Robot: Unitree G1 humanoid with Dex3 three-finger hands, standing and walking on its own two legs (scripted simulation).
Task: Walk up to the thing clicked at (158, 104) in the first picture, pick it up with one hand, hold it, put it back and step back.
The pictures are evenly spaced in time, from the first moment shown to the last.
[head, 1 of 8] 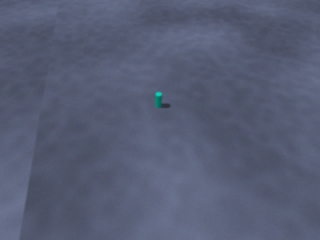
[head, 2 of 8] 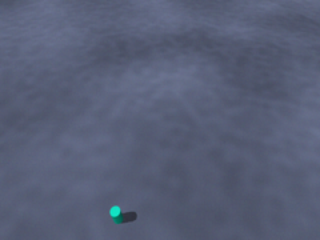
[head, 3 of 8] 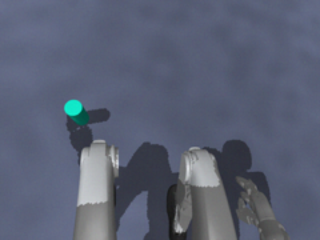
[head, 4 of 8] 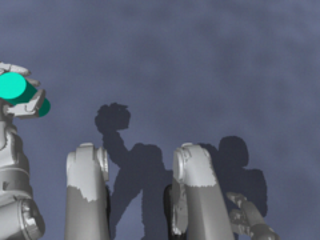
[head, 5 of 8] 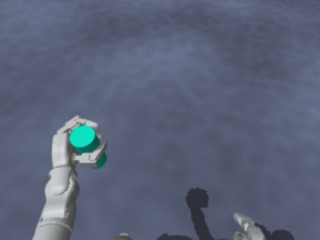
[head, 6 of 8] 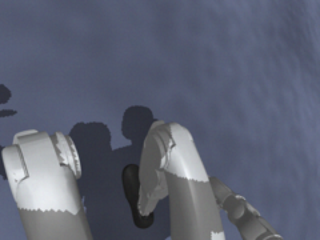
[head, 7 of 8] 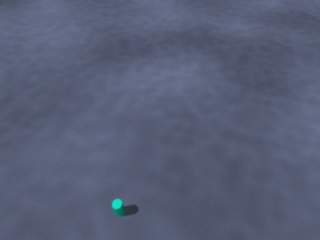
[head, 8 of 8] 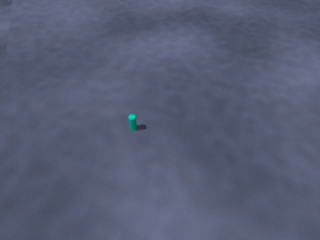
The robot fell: no
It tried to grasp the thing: yes
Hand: left
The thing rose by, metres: 0.69
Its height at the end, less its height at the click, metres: +0.00
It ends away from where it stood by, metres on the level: 0.01
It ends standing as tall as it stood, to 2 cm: yes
